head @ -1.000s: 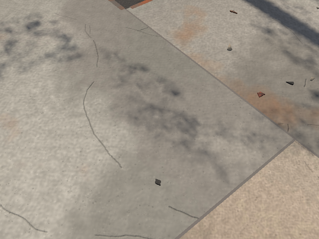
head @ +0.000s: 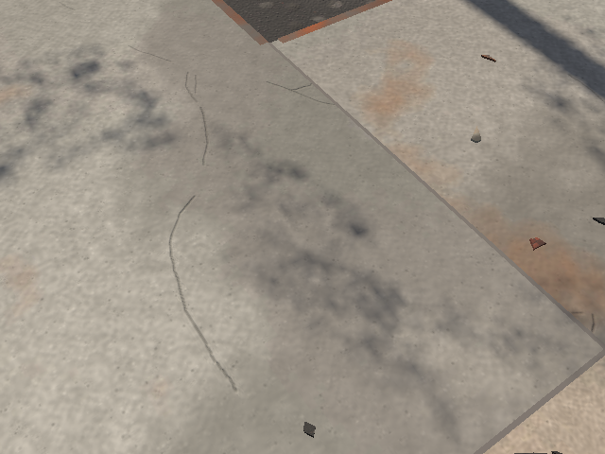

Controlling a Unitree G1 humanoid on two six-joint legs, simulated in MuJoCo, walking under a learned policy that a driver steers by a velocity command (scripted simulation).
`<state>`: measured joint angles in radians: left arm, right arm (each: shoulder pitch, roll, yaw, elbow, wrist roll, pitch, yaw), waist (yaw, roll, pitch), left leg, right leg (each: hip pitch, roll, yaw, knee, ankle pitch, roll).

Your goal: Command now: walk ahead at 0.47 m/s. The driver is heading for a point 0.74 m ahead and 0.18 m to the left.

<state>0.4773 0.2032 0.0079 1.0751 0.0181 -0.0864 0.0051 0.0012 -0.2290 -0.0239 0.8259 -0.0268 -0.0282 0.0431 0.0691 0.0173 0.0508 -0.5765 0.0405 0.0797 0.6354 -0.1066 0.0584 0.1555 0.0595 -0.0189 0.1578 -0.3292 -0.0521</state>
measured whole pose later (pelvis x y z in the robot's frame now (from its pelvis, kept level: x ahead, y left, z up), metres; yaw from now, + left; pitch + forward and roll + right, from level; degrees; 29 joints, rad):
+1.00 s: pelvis +0.55 +0.00 +0.01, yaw +8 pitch +0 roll -1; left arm 0.41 0.18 0.04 1.04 0.02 -0.11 0.02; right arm 0.14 -0.22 -0.05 0.92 -0.02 -0.01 0.04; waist 0.02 0.04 0.05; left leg -0.65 0.09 0.02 0.85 -0.03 0.06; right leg 0.03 0.06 -0.22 0.22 -0.25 -0.08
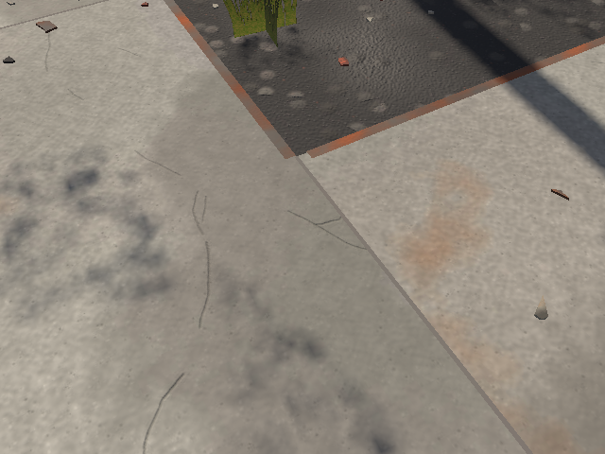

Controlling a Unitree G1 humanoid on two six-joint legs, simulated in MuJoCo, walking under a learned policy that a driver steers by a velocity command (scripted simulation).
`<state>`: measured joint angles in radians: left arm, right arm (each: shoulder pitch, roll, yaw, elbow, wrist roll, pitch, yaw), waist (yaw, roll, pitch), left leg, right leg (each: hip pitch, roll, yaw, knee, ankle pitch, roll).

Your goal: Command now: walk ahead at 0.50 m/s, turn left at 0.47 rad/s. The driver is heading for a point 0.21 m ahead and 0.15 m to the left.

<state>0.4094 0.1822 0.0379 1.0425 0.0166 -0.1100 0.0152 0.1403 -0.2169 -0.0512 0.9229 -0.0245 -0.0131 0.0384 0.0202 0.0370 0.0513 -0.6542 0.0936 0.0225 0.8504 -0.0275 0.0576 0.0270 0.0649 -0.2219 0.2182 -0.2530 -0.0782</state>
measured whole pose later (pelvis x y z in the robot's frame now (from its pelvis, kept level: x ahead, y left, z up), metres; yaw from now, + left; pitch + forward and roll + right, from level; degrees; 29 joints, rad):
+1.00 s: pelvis +0.21 +0.00 +0.00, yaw +7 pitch -2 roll +0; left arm 0.29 0.13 0.00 1.13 0.01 -0.01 0.05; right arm 0.28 -0.15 -0.01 1.12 -0.01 -0.01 -0.04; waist -0.01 0.00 0.03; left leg -0.14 -0.04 0.07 0.36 -0.19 0.06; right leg -0.13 0.00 -0.03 0.38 -0.22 -0.01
